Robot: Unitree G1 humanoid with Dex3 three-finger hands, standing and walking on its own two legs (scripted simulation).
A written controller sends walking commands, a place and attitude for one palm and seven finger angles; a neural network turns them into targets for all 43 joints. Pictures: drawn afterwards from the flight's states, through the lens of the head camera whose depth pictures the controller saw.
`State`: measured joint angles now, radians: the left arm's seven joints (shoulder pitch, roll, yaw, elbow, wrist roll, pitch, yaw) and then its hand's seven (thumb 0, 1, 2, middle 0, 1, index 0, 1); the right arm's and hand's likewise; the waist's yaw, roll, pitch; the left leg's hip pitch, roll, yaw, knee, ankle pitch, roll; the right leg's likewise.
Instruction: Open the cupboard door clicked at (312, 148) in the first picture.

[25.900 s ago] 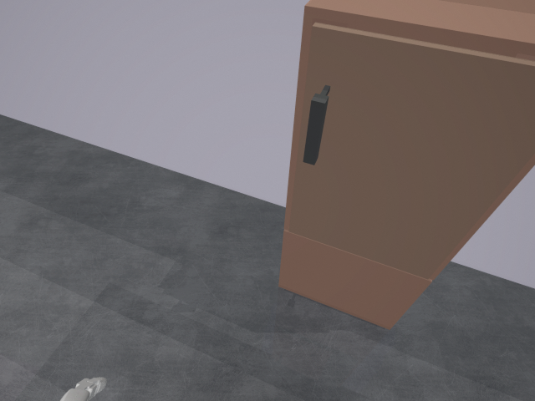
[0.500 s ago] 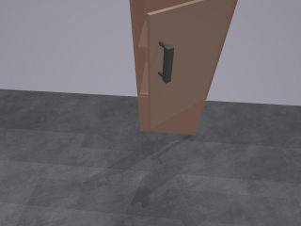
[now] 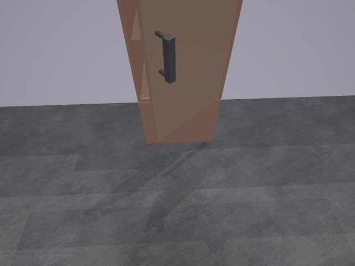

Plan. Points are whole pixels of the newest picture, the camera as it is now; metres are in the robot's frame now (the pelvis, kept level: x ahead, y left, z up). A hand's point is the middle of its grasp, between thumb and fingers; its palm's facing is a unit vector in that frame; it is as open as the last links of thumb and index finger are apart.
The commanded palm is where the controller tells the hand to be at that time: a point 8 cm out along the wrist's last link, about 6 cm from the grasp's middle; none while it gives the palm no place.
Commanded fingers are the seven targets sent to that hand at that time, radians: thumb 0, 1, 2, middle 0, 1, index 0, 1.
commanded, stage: walk to a spot facing it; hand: left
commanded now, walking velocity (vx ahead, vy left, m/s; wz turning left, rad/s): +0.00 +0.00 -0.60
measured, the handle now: (164, 57) +0.65 +0.08 +0.09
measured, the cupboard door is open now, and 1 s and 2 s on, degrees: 39 39 39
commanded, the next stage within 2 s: none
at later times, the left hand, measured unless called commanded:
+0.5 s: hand out of the picture +0.09 +0.18 -0.16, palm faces -0.20 -0.95 -0.25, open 7.4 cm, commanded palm none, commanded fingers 0.00 0.90 0.90 -0.20 -0.30 -0.20 -0.30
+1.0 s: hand (150, 235) +0.21 +0.09 -0.15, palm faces -0.55 -0.77 -0.31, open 7.4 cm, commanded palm none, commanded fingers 0.00 0.90 0.90 -0.20 -0.30 -0.20 -0.30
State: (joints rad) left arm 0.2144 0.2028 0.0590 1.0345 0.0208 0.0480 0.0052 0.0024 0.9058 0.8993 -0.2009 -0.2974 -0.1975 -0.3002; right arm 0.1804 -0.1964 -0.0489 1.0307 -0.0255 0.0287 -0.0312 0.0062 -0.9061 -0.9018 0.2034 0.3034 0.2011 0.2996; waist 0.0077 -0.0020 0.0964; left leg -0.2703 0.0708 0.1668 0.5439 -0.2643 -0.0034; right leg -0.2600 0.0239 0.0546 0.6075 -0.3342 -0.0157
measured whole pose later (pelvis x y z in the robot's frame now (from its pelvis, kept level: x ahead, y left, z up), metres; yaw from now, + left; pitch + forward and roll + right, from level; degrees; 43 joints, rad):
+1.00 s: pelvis +0.00 -0.02 +0.00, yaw -36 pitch +0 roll +1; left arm 0.13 0.23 0.06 0.89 0.02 0.03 0.01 0.00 0.91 0.90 -0.20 -0.30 -0.20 -0.30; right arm 0.20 -0.27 -0.06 0.93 -0.01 0.07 -0.03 0.01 -0.91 -0.90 0.20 0.30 0.20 0.30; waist -0.02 0.03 0.15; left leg -0.45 0.08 0.03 1.10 -0.49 -0.06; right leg -0.32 0.02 0.02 0.61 -0.29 -0.04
